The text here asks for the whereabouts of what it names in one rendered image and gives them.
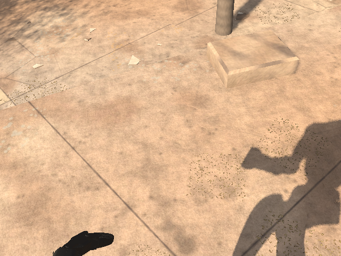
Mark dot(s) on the left robot hand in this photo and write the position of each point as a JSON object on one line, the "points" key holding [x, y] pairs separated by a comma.
{"points": [[84, 242]]}

